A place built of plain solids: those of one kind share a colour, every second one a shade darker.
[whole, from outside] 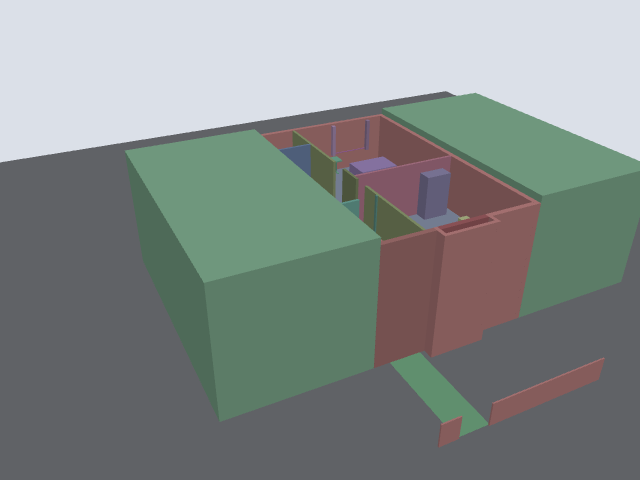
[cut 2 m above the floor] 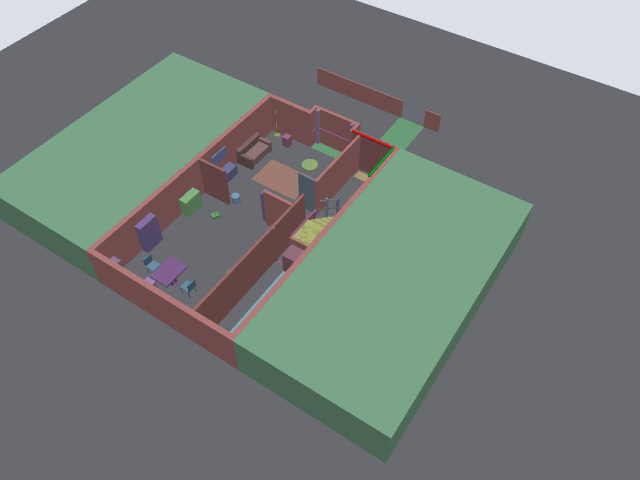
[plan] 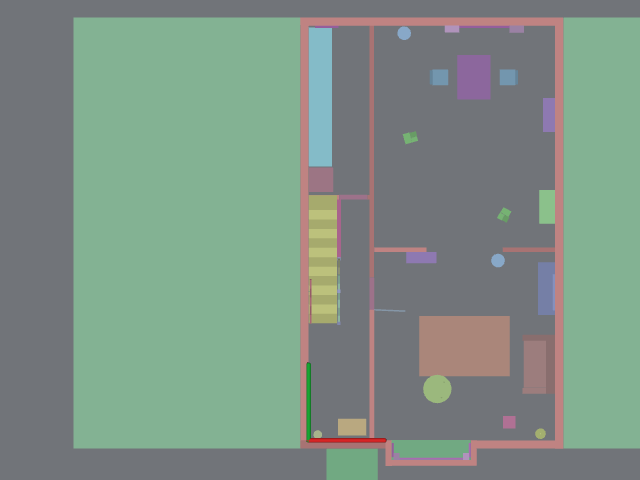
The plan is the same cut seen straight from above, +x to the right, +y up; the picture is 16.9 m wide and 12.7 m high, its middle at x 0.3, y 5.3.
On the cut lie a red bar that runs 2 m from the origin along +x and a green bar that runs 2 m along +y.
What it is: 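A mid-terrace two-storey house, 6.5 m wide inside and 11.0 m deep; a hall 1.61 m wide with a straight stair of 14 risers of 202 mm on goings of 249 mm; a through lounge; a bay window at the front; upstairs three bedrooms and a bathroom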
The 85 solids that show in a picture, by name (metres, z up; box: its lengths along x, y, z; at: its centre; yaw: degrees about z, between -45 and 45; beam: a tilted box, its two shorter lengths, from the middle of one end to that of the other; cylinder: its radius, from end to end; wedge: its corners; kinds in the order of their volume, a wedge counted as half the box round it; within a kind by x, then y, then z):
{
 "neighbour_house_1": {"box": [6.0, 11.41, 5.66], "at": [-3.22, 5.49, 2.78]},
 "neighbour_house_2": {"box": [6.0, 11.41, 5.66], "at": [9.74, 5.49, 2.78]},
 "wall_1": {"box": [0.22, 11.41, 5.36], "at": [-0.11, 5.49, 2.63]},
 "wall_2": {"box": [0.81, 0.06, 1.05], "at": [0.12, -4.35, 0.47]},
 "wall_3": {"box": [0.81, 0.12, 2.74], "at": [0.4, 6.43, 1.32]},
 "wall_4": {"box": [2.42, 0.22, 5.36], "at": [0.99, -0.11, 2.63]},
 "wall_5": {"box": [0.06, 0.12, 2.74], "at": [1.58, 6.43, 1.32]},
 "wall_6": {"box": [0.12, 3.45, 2.74], "at": [1.67, 1.73, 1.32]},
 "wall_7": {"box": [0.12, 6.66, 2.74], "at": [1.67, 7.64, 1.32]},
 "wall_8": {"box": [0.16, 0.68, 5.36], "at": [2.11, -0.34, 2.63]},
 "wall_9": {"box": [1.38, 0.12, 2.74], "at": [2.42, 5.04, 1.32]},
 "wall_10": {"box": [2.42, 0.16, 5.36], "at": [3.24, -0.6, 2.63]},
 "wall_11": {"box": [6.96, 0.22, 5.36], "at": [3.26, 11.08, 2.63]},
 "wall_12": {"box": [5.03, 0.06, 1.05], "at": [4.28, -4.35, 0.47]},
 "wall_13": {"box": [0.16, 0.68, 5.36], "at": [4.37, -0.34, 2.63]},
 "wall_14": {"box": [2.45, 0.22, 5.36], "at": [5.52, -0.11, 2.63]},
 "wall_15": {"box": [1.38, 0.12, 2.74], "at": [5.83, 5.04, 1.32]},
 "wall_16": {"box": [0.22, 11.41, 5.36], "at": [6.63, 5.49, 2.63]},
 "tread_1": {"box": [0.75, 3.28, 0.22], "at": [0.38, 4.73, 0.09]},
 "tread_2": {"box": [0.75, 3.03, 0.42], "at": [0.38, 4.86, 0.19]},
 "tread_3": {"box": [0.75, 2.78, 0.63], "at": [0.38, 4.98, 0.29]},
 "tread_4": {"box": [0.75, 2.53, 0.83], "at": [0.38, 5.11, 0.39]},
 "tread_5": {"box": [0.75, 2.28, 1.03], "at": [0.38, 5.23, 0.49]},
 "tread_6": {"box": [0.75, 2.03, 1.23], "at": [0.38, 5.36, 0.6]},
 "tread_7": {"box": [0.75, 1.78, 1.43], "at": [0.38, 5.48, 0.7]},
 "tread_8": {"box": [0.75, 1.53, 1.64], "at": [0.38, 5.61, 0.8]},
 "tread_9": {"box": [0.75, 1.28, 1.84], "at": [0.38, 5.73, 0.9]},
 "tread_10": {"box": [0.75, 1.03, 2.04], "at": [0.38, 5.86, 1.0]},
 "tread_11": {"box": [0.75, 0.78, 2.24], "at": [0.38, 5.98, 1.1]},
 "tread_12": {"box": [0.75, 0.53, 2.44], "at": [0.38, 6.11, 1.2]},
 "tread_13": {"box": [0.75, 0.39, 2.65], "at": [0.38, 6.29, 1.3]},
 "upper_floor_rooms_1": {"box": [4.91, 10.98, 0.14], "at": [4.07, 5.49, 2.76]},
 "ground_1": {"box": [1.36, 4.1, 0.5], "at": [1.15, -2.27, -0.25]},
 "ground_2": {"box": [2.1, 0.53, 0.5], "at": [3.24, -0.25, -0.25]},
 "landing_wall_1": {"box": [0.12, 4.01, 2.63], "at": [1.67, 2.01, 4.0]},
 "landing_wall_2": {"box": [0.12, 1.15, 2.63], "at": [1.67, 5.29, 4.0]},
 "landing_wall_3": {"box": [0.12, 4.28, 2.63], "at": [1.67, 8.83, 4.0]},
 "bedrooms_wall_1": {"box": [4.79, 0.12, 2.63], "at": [4.13, 5.04, 4.0]},
 "wardrobe_bed_1": {"box": [1.17, 0.6, 2.05], "at": [5.52, 4.68, 3.8]},
 "bed_1": {"box": [2.0, 1.33, 0.5], "at": [5.52, 9.8, 3.03]},
 "shelf_1": {"box": [0.8, 0.3, 1.7], "at": [2.98, 4.83, 0.8]},
 "shelf_2": {"box": [0.32, 0.9, 1.53], "at": [6.36, 8.6, 0.71]},
 "sofa_1": {"box": [0.65, 1.24, 0.37], "at": [6.01, 2.01, 0.24]},
 "sofa_2": {"box": [0.86, 0.16, 0.65], "at": [6.09, 1.31, 0.28]},
 "sofa_3": {"box": [0.86, 0.16, 0.65], "at": [6.09, 2.71, 0.28]},
 "sofa_4": {"box": [0.24, 1.56, 0.83], "at": [6.4, 2.01, 0.36]},
 "fridge_freezer_1": {"box": [0.65, 0.65, 1.85], "at": [0.33, 6.9, 0.88]},
 "bath_wall_1": {"box": [1.61, 0.12, 2.63], "at": [0.81, 9.01, 4.0]},
 "curtains_curtains_1": {"box": [0.39, 0.19, 2.35], "at": [3.79, 10.88, 1.22]},
 "curtains_curtains_2": {"box": [0.17, 0.19, 1.56], "at": [3.8, 10.88, 4.44]},
 "curtains_curtains_3": {"box": [0.16, 0.19, 2.35], "at": [4.16, -0.43, 1.22]},
 "curtains_curtains_4": {"box": [0.39, 0.19, 2.35], "at": [5.5, 10.88, 1.22]},
 "curtains_curtains_5": {"box": [0.17, 0.19, 1.56], "at": [5.73, 10.88, 4.44]},
 "stair_bulkhead_1": {"box": [0.11, 1.53, 2.73], "at": [0.8, 5.61, 1.32]},
 "tv_board_1": {"box": [0.46, 1.4, 0.55], "at": [6.29, 4.01, 0.23]},
 "tv_board_2": {"box": [0.06, 0.96, 0.56], "at": [6.49, 3.91, 1.25]},
 "dresser_1": {"box": [0.42, 0.9, 0.92], "at": [6.31, 6.18, 0.41]},
 "box_wall_1": {"box": [0.81, 0.12, 2.63], "at": [0.4, 3.07, 4.0]},
 "box_wall_2": {"box": [0.06, 0.12, 2.63], "at": [1.58, 3.07, 4.0]},
 "laid_rug_front_room_1": {"box": [2.4, 1.6, 0.06], "at": [4.13, 2.49, -0.02]},
 "front_wall_over_bay_1": {"box": [2.1, 0.22, 0.25], "at": [3.24, -0.11, 5.19]},
 "worktop_1": {"box": [0.62, 3.67, 0.04], "at": [0.31, 9.08, 0.88]},
 "plant_pot_1": {"cylinder": 0.18, "from": [2.53, 10.77, 0.0], "to": [2.53, 10.77, 0.38]},
 "plant_pot_2": {"cylinder": 0.18, "from": [5.01, 4.76, 0.0], "to": [5.01, 4.76, 0.38]},
 "meeting_table_1": {"box": [0.88, 1.18, 0.07], "at": [4.37, 9.61, 0.7]},
 "door_leaf_front_room_1": {"box": [0.83, 0.04, 2.05], "at": [2.15, 3.44, 0.97], "yaw": -2.4},
 "slotfit_front_seat_1": {"box": [0.34, 0.34, 0.6], "at": [5.31, 0.48, 0.25]},
 "desk_1": {"box": [1.2, 0.6, 0.07], "at": [3.45, 10.67, 3.52]},
 "side_chair_1": {"box": [0.08, 0.38, 0.38], "at": [3.24, 9.61, 0.65]},
 "side_chair_2": {"box": [0.42, 0.42, 0.04], "at": [3.48, 9.61, 0.43]},
 "side_chair_3": {"box": [0.42, 0.42, 0.04], "at": [5.26, 9.61, 0.43]},
 "side_chair_4": {"box": [0.08, 0.38, 0.38], "at": [5.5, 9.61, 0.65]},
 "coffee_table_1": {"cylinder": 0.38, "from": [3.4, 1.36, 0.33], "to": [3.4, 1.36, 0.4]},
 "laid_doormat_1": {"box": [0.75, 0.45, 0.06], "at": [1.15, 0.35, -0.02]},
 "umbrella_stand_1": {"cylinder": 0.12, "from": [0.24, 0.15, 0.0], "to": [0.24, 0.15, 0.5]},
 "flight_guard_post_1": {"box": [0.09, 0.09, 1.29], "at": [0.8, 3.09, 0.59]},
 "flight_guard_post_2": {"box": [0.09, 0.09, 1.28], "at": [0.8, 3.95, 1.29]},
 "clutter_clutter_back_1": {"box": [0.19, 0.28, 0.12], "at": [2.61, 7.99, 0.01], "yaw": 16.4},
 "clutter_clutter_back_2": {"box": [0.25, 0.16, 0.22], "at": [5.22, 6.04, 0.06], "yaw": -28.8},
 "threshold_1": {"box": [0.75, 0.13, 0.06], "at": [1.18, 6.43, -0.02]},
 "threshold_2": {"box": [0.13, 0.86, 0.07], "at": [1.67, 3.88, -0.01]},
 "window_board_1": {"box": [0.62, 0.06, 0.024], "at": [0.48, 10.94, 1.06]},
 "window_board_2": {"box": [1.76, 0.06, 0.024], "at": [3.24, -0.49, 0.91]},
 "window_board_3": {"box": [1.86, 0.06, 0.024], "at": [4.65, 10.94, 0.91]},
 "floor_lamp_1": {"cylinder": 0.14, "from": [6.13, 0.17, 0.0], "to": [6.13, 0.17, 0.03]}
}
